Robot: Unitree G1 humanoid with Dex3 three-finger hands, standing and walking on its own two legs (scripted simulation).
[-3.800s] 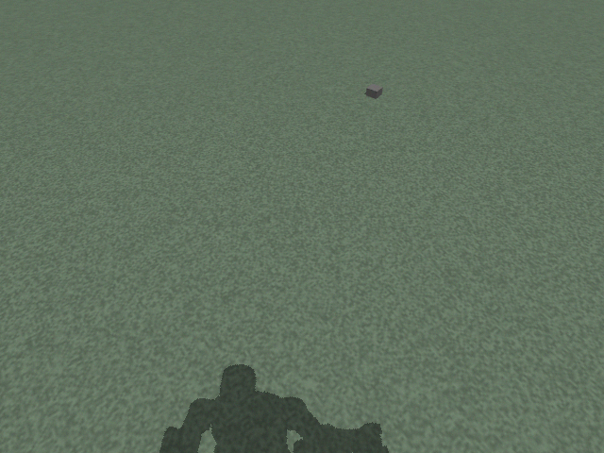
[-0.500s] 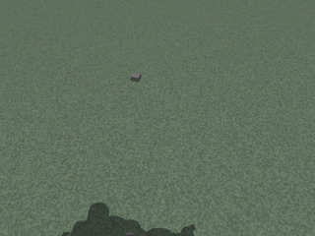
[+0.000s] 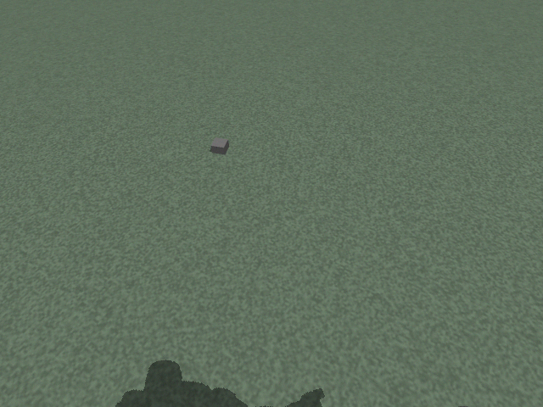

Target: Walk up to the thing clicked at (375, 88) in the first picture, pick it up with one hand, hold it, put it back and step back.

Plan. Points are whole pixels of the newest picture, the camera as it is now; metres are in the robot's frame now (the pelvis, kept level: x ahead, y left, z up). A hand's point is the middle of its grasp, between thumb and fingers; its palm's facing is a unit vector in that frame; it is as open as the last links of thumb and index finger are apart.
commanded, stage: walk up
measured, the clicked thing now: (220, 146) +1.55 +0.31 -0.74
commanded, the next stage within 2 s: stand in 0.42 s
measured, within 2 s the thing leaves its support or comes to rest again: neither
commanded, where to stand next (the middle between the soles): +0.06 -0.01 m, yaw +3 degrees
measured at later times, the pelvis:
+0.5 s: pelvis +0.01 -0.01 +0.01, yaw -1 degrees
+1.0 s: pelvis +0.03 +0.00 +0.02, yaw +0 degrees
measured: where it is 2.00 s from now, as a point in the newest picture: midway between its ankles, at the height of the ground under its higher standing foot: outside the picture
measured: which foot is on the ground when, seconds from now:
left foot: down 0.00-1.00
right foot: down 0.00-1.00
